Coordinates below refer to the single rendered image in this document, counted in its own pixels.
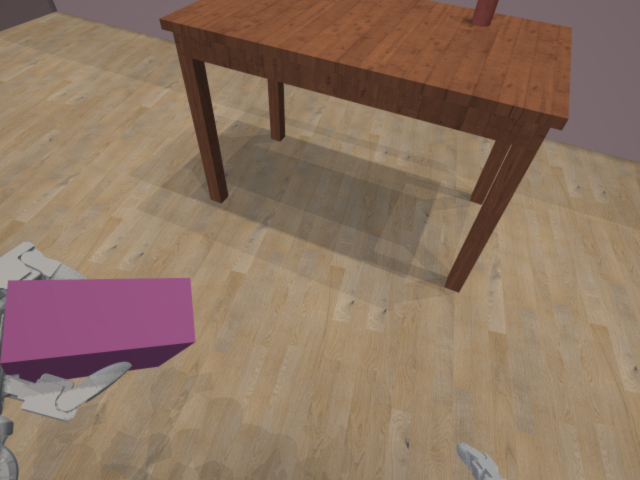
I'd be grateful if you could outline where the sponge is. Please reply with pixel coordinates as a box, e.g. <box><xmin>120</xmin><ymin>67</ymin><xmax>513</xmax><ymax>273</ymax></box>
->
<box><xmin>0</xmin><ymin>278</ymin><xmax>195</xmax><ymax>383</ymax></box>

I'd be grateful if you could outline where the robot left hand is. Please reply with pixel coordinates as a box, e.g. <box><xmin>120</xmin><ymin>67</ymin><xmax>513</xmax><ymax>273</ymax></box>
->
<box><xmin>0</xmin><ymin>242</ymin><xmax>132</xmax><ymax>422</ymax></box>

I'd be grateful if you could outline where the table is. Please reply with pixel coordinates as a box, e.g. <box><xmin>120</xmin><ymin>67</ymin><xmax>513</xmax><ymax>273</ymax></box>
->
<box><xmin>159</xmin><ymin>0</ymin><xmax>572</xmax><ymax>292</ymax></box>

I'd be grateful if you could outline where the robot right hand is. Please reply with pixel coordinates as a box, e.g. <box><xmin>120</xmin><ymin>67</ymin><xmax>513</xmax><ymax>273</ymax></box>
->
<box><xmin>457</xmin><ymin>443</ymin><xmax>507</xmax><ymax>480</ymax></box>

